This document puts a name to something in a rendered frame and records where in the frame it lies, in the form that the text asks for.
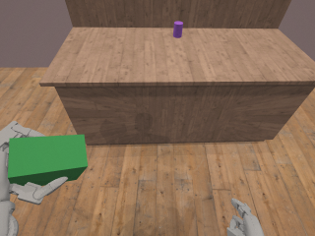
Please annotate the table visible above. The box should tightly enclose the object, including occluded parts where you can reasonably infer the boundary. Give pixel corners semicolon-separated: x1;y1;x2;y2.
39;0;315;146

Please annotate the robot left hand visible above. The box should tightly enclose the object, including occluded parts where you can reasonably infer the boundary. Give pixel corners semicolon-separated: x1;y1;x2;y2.
0;121;68;205

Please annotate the sponge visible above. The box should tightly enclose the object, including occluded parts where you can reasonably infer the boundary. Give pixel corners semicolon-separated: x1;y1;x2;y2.
8;134;88;186

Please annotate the robot right hand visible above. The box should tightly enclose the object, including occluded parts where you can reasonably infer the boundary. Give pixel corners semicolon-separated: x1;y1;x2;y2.
226;198;265;236

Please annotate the robot left forearm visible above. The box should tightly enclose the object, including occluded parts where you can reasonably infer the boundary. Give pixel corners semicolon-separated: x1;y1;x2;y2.
0;201;19;236

